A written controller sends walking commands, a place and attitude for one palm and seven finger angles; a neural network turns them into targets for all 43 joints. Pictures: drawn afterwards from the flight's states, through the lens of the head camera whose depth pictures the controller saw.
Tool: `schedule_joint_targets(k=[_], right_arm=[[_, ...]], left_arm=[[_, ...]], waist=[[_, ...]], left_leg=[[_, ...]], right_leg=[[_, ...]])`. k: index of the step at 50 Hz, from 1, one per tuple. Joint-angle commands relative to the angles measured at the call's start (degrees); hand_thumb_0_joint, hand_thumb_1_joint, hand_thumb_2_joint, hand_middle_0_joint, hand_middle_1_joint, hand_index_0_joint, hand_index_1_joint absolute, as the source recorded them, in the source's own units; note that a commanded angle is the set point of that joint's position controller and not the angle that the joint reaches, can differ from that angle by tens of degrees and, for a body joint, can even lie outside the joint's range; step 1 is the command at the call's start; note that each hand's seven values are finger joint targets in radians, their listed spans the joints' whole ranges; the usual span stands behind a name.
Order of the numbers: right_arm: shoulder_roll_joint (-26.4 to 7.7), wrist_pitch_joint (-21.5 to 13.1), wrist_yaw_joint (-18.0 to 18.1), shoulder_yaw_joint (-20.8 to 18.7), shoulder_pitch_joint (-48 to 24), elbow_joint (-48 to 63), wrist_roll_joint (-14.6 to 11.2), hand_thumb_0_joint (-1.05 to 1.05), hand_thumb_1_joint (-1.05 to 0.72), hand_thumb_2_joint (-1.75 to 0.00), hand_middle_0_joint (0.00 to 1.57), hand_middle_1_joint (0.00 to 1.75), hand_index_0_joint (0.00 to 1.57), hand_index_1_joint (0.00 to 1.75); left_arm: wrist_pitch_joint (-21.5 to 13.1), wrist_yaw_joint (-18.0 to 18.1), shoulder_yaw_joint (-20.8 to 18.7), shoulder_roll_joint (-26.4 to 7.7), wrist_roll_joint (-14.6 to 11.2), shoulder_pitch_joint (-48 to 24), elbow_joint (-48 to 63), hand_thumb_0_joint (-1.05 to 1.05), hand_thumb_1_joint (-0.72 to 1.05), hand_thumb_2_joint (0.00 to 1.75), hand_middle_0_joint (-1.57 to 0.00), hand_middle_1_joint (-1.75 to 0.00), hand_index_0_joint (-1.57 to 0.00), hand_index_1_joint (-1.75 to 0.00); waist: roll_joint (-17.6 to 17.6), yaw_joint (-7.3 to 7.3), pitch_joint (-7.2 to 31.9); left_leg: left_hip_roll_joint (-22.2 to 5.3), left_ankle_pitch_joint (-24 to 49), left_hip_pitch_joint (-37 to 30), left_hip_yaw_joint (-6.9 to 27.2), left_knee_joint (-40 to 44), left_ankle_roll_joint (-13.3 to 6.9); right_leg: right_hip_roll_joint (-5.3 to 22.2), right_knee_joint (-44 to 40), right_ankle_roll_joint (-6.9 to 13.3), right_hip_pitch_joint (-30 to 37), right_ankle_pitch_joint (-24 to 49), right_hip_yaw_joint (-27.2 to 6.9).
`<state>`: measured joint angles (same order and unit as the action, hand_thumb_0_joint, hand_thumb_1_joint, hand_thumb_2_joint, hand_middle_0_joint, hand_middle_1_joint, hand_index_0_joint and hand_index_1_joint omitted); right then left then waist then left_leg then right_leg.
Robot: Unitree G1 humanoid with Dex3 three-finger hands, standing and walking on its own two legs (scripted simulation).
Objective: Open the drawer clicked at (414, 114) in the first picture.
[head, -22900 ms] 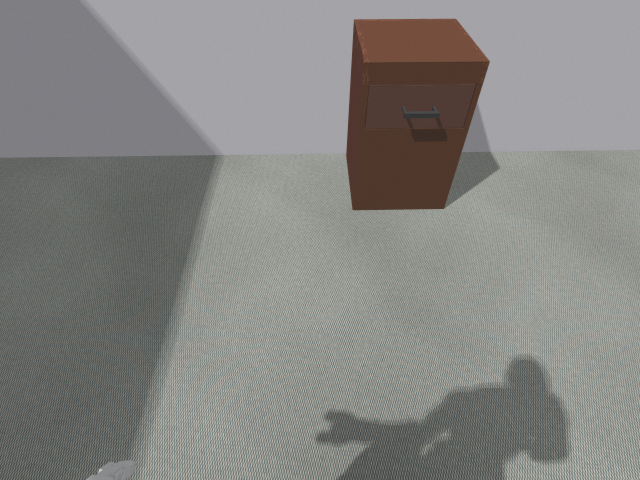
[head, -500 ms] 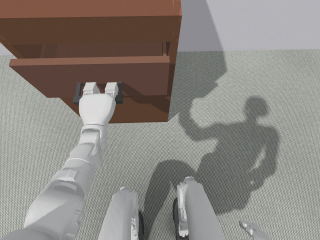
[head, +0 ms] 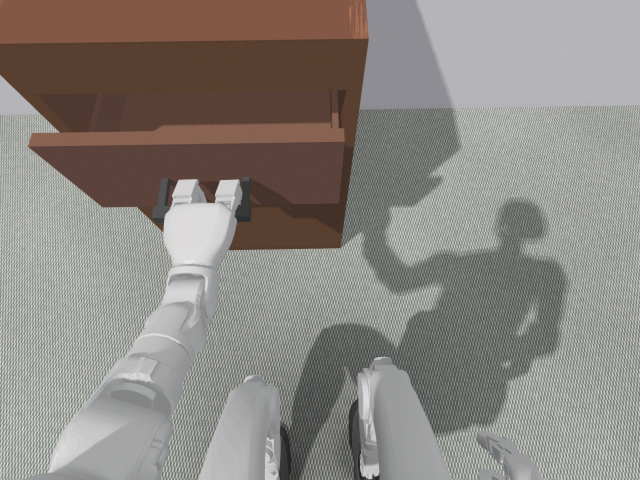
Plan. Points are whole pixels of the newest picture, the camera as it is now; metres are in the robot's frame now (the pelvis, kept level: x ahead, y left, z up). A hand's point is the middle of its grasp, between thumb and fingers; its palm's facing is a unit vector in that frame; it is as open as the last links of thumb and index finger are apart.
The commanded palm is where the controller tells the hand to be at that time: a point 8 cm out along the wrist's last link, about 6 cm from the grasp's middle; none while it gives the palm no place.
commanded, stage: pull the drawer open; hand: left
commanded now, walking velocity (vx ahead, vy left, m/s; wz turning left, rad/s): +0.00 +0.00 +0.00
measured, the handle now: (204, 200) +0.48 +0.15 -0.07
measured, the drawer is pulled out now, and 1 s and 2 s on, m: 0.08 0.11 0.15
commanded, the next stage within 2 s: none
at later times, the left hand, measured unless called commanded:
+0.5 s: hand (213, 257) +0.41 +0.14 -0.09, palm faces -0.05 -0.06 -1.00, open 5.4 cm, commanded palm +0.36 +0.14 -0.05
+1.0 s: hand (212, 270) +0.39 +0.14 -0.09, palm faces -0.05 -0.07 -1.00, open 5.4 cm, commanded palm +0.34 +0.14 -0.05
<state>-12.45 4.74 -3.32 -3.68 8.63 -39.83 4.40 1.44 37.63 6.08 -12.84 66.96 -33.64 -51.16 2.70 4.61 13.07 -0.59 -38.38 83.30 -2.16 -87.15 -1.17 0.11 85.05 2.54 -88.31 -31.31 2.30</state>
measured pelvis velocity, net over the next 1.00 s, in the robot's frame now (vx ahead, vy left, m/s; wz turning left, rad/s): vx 0.00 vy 0.00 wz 0.00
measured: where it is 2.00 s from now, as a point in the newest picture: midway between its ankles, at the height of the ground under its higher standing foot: (321, 479)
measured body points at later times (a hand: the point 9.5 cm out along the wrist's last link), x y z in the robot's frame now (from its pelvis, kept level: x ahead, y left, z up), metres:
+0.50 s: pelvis +0.00 +0.00 +0.00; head +0.17 -0.02 +0.42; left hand +0.40 +0.14 -0.04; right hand +0.11 -0.26 -0.15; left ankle +0.01 +0.11 -0.56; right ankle +0.06 -0.10 -0.56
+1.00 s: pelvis +0.00 +0.00 +0.00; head +0.17 -0.02 +0.42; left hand +0.38 +0.14 -0.04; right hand +0.12 -0.25 -0.15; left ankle +0.01 +0.11 -0.56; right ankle +0.06 -0.10 -0.56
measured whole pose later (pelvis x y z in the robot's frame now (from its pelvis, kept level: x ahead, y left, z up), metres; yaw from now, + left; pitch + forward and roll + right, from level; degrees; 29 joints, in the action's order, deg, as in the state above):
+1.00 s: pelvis +0.00 +0.00 +0.00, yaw +0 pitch +33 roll +1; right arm -12.5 5.0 -2.8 -3.4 7.2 -38.5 4.3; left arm 2.5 38.3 8.5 -11.1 67.7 -23.5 -42.5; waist 2.2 3.0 13.4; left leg -0.5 -38.6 81.2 -2.1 -86.7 -0.9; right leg 0.1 85.0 2.8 -86.4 -31.8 2.3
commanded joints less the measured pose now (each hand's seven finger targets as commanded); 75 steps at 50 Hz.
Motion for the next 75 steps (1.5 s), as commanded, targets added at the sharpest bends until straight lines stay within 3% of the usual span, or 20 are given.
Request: schedule_joint_targets(k=[1, 8, 10, 11, 14, 15, 20, 21, 22, 25, 27, 32, 40, 41, 45, 51, 58, 65, 67, 75], right_arm=[[-7.45, -1.09, 0.34, -2.73, 6.93, 3.81, -0.08, 0.00, -0.90, -0.90, 0.20, 0.30, 0.20, 0.30], [-7.40, -0.66, 0.21, -2.89, 6.60, 4.10, -0.07, 0.00, -0.90, -0.90, 0.20, 0.30, 0.20, 0.30], [-7.48, -0.71, 0.25, -2.75, 6.25, 4.27, -0.06, 0.00, -0.90, -0.90, 0.20, 0.30, 0.20, 0.30], [-7.34, -0.68, 0.27, -2.69, 6.29, 4.29, -0.10, 0.00, -0.90, -0.90, 0.20, 0.30, 0.20, 0.30], [-7.18, -0.94, 0.58, -2.64, 6.03, 4.40, -0.10, 0.00, -0.90, -0.90, 0.20, 0.30, 0.20, 0.30], [-7.22, -1.12, 0.52, -2.50, 5.89, 4.43, -0.03, 0.00, -0.90, -0.90, 0.20, 0.30, 0.20, 0.30], [-7.24, -1.18, 0.43, -2.49, 5.16, 4.56, -0.07, 0.00, -0.90, -0.90, 0.20, 0.30, 0.20, 0.30], [-7.17, -1.06, 0.39, -2.57, 5.25, 4.62, -0.08, 0.00, -0.90, -0.90, 0.20, 0.30, 0.20, 0.30], [-7.24, -1.08, 0.46, -2.62, 5.18, 4.60, -0.15, 0.00, -0.90, -0.90, 0.20, 0.30, 0.20, 0.30], [-7.20, -1.16, 0.45, -2.61, 4.94, 4.71, -0.02, 0.00, -0.90, -0.90, 0.20, 0.30, 0.20, 0.30], [-7.21, -1.04, 0.54, -2.59, 5.01, 4.90, -0.17, 0.00, -0.90, -0.90, 0.20, 0.30, 0.20, 0.30], [-7.02, -1.02, 0.54, -2.62, 4.61, 5.61, -0.24, 0.00, -0.90, -0.90, 0.20, 0.30, 0.20, 0.30], [-7.07, -1.34, 0.76, -2.25, 3.66, 5.75, -0.23, 0.00, -0.90, -0.90, 0.20, 0.30, 0.20, 0.30], [-7.04, -1.30, 0.77, -2.31, 3.82, 5.67, -0.21, 0.00, -0.90, -0.90, 0.20, 0.30, 0.20, 0.30], [-7.09, -1.38, 0.76, -2.33, 3.41, 5.84, -0.15, 0.00, -0.90, -0.90, 0.20, 0.30, 0.20, 0.30], [-7.03, -0.86, 0.67, -2.34, 3.19, 6.57, -0.31, 0.00, -0.90, -0.90, 0.20, 0.30, 0.20, 0.30], [-6.91, -1.13, 1.10, -2.16, 2.86, 6.77, -0.45, 0.00, -0.90, -0.90, 0.20, 0.30, 0.20, 0.30], [-6.76, -1.47, 0.99, -2.02, 1.92, 7.18, -0.29, 0.00, -0.90, -0.90, 0.20, 0.30, 0.20, 0.30], [-6.78, -1.38, 1.09, -2.06, 2.02, 6.93, -0.34, 0.00, -0.90, -0.90, 0.20, 0.30, 0.20, 0.30], [-6.65, -1.71, 1.09, -1.88, 1.35, 7.77, -0.30, 0.00, -0.90, -0.90, 0.20, 0.30, 0.20, 0.30]], left_arm=[[-0.61, 2.37, 0.40, -2.25, 0.43, -7.59, 8.06, 0.00, 0.90, 0.90, -0.40, -1.35, -0.40, -1.35], [-0.27, 2.58, 2.17, -0.42, 0.41, -6.31, 11.06, 0.00, 0.90, 0.90, -0.40, -1.35, -0.40, -1.35], [-0.07, 2.30, 0.88, -1.72, 0.34, -4.44, 10.61, 0.00, 0.90, 0.90, -0.40, -1.35, -0.40, -1.35], [-0.06, 2.23, 2.03, -0.68, 0.08, -4.63, 10.58, 0.00, 0.90, 0.90, -0.40, -1.35, -0.40, -1.35], [-0.48, 2.27, 0.73, -2.22, 0.17, -3.25, 11.04, 0.00, 0.90, 0.90, -0.40, -1.35, -0.40, -1.35], [-0.60, 2.23, -0.47, -3.44, 0.18, -2.29, 11.21, 0.00, 0.90, 0.90, -0.40, -1.35, -0.40, -1.35], [-0.91, 2.67, 1.11, -1.87, 1.09, -2.06, 11.51, 0.00, 0.90, 0.90, -0.40, -1.35, -0.40, -1.35], [-0.78, 2.71, 1.83, -0.86, 1.00, -1.51, 11.01, 0.00, 0.90, 0.90, -0.40, -1.35, -0.40, -1.35], [-0.77, 2.83, 0.64, -2.22, 1.01, -1.41, 11.06, 0.00, 0.90, 0.90, -0.40, -1.35, -0.40, -1.35], [-0.47, 2.89, 1.12, -1.69, 0.96, -1.81, 12.36, 0.00, 0.90, 0.90, -0.40, -1.35, -0.40, -1.35], [-0.37, 2.89, -0.13, -3.11, 0.67, -0.35, 12.65, 0.00, 0.90, 0.90, -0.40, -1.35, -0.40, -1.35], [-0.02, 2.50, 0.79, -2.00, 0.36, 3.07, 14.92, 0.00, 0.90, 0.90, -0.40, -1.35, -0.40, -1.35], [-0.09, 2.81, 0.75, -2.32, 0.97, 4.58, 15.31, 0.00, 0.90, 0.90, -0.40, -1.35, -0.40, -1.35], [-0.07, 2.89, 1.79, -1.17, 0.94, 4.29, 14.88, 0.00, 0.90, 0.90, -0.40, -1.35, -0.40, -1.35], [0.10, 3.15, 0.93, -2.06, 1.11, 5.32, 15.86, 0.00, 0.90, 0.90, -0.40, -1.35, -0.40, -1.35], [1.06, 2.76, 2.75, -0.15, 0.90, 8.30, 16.90, 0.00, 0.90, 0.90, -0.40, -1.35, -0.40, -1.35], [0.73, 2.35, 2.42, -1.08, 0.75, 9.98, 18.19, 0.00, 0.90, 0.90, -0.40, -1.35, -0.40, -1.35], [0.14, 2.53, 2.40, -1.10, 0.98, 12.43, 20.14, 0.00, 0.90, 0.90, -0.40, -1.35, -0.40, -1.35], [-0.02, 2.58, 2.57, -1.25, 1.10, 11.93, 20.41, 0.00, 0.90, 0.90, -0.40, -1.35, -0.40, -1.35], [0.33, 2.74, 1.83, -1.75, 0.95, 15.94, 21.67, 0.00, 0.90, 0.90, -0.40, -1.35, -0.40, -1.35]], waist=[[-2.64, 0.79, 31.74], [-1.72, 0.46, 33.23], [-2.19, -0.27, 32.31], [-2.75, 0.38, 31.72], [-4.38, -0.02, 31.81], [-4.18, -0.72, 32.05], [-2.13, -0.62, 30.12], [-3.30, -0.14, 30.07], [-3.77, -0.45, 29.81], [-2.29, -0.55, 30.96], [-3.98, -0.93, 30.92], [-3.51, -1.45, 32.46], [-3.26, -1.62, 29.34], [-4.37, -0.81, 29.07], [-3.64, -1.76, 29.68], [-3.92, -1.80, 30.03], [-5.44, -2.01, 29.51], [-3.70, -2.78, 28.84], [-4.67, -2.24, 28.13], [-4.85, -3.07, 27.98]], left_leg=[[1.61, 22.82, -14.40, 1.74, 9.51, -0.87], [1.38, 24.94, -17.09, 2.00, 9.84, -0.84], [1.57, 24.89, -16.28, 1.83, 10.09, -0.78], [1.55, 24.22, -15.88, 1.73, 9.97, -0.88], [1.79, 22.19, -14.05, 1.18, 9.71, -1.00], [1.97, 22.59, -13.41, 1.08, 9.73, -0.95], [1.86, 22.20, -14.46, 1.58, 9.97, -0.84], [1.78, 22.27, -14.62, 1.53, 9.65, -0.95], [1.85, 21.81, -13.83, 1.31, 9.41, -0.96], [1.88, 22.66, -14.81, 1.50, 9.55, -0.89], [1.92, 22.13, -14.03, 1.19, 9.52, -0.93], [1.99, 23.39, -15.15, 1.19, 9.72, -0.90], [1.95, 21.72, -14.26, 1.54, 10.04, -0.78], [1.83, 21.34, -14.25, 1.57, 9.66, -0.93], [1.98, 21.80, -14.81, 1.56, 9.85, -0.84], [1.83, 22.83, -16.30, 1.76, 10.36, -0.80], [1.95, 21.27, -14.86, 1.59, 10.45, -0.88], [2.13, 21.66, -15.04, 1.45, 10.31, -0.76], [1.99, 21.11, -14.86, 1.46, 9.99, -0.86], [2.27, 20.74, -14.38, 1.37, 10.10, -0.75]], right_leg=[[-1.11, -9.17, -0.04, 28.54, 24.31, -1.99], [-0.89, -9.08, 0.12, 28.67, 26.22, -1.81], [-1.00, -9.29, 0.31, 29.41, 26.42, -1.96], [-0.98, -9.56, 0.14, 29.69, 26.57, -2.04], [-0.89, -10.04, -0.05, 31.33, 25.88, -2.79], [-0.90, -9.86, 0.12, 32.20, 26.68, -2.81], [-1.01, -9.62, 0.44, 28.89, 23.84, -2.37], [-1.03, -9.70, 0.26, 28.69, 23.91, -2.31], [-1.01, -9.78, 0.19, 29.03, 23.99, -2.70], [-0.99, -9.42, 0.30, 29.07, 24.63, -2.43], [-0.98, -9.67, 0.09, 30.46, 24.99, -2.79], [-0.93, -9.56, 0.10, 31.84, 27.06, -2.94], [-1.09, -9.77, 0.37, 29.59, 23.81, -2.65], [-1.04, -9.91, 0.12, 29.07, 23.35, -2.64], [-1.09, -9.69, 0.38, 29.26, 23.33, -2.64], [-1.07, -9.88, 0.33, 29.74, 24.51, -2.55], [-0.95, -10.36, 0.21, 31.07, 24.21, -3.18], [-1.03, -10.16, 0.54, 30.65, 24.69, -3.35], [-1.02, -10.27, 0.39, 30.16, 24.22, -3.39], [-1.04, -10.33, 0.45, 31.07, 23.90, -3.51]])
